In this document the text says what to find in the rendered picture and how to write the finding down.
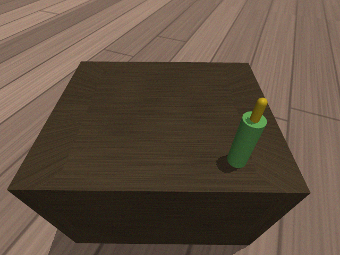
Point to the bottle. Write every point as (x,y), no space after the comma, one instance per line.
(249,131)

